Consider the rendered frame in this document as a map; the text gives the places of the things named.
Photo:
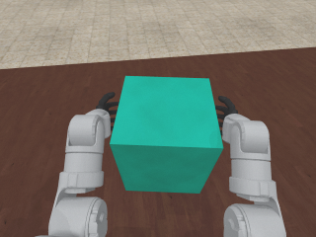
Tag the right robot forearm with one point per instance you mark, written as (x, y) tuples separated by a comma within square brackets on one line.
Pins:
[(250, 151)]

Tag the left robot forearm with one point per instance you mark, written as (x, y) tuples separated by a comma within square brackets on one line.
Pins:
[(84, 150)]

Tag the robot left hand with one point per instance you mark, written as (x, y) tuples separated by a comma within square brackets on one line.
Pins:
[(103, 105)]

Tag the left robot upper arm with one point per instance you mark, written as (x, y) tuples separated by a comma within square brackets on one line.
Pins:
[(79, 217)]

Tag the carton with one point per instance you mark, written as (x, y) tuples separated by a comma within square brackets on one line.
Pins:
[(166, 136)]

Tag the robot right hand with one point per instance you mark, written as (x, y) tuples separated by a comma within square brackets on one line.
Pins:
[(227, 111)]

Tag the right robot upper arm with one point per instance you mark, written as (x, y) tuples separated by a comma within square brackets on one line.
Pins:
[(252, 220)]

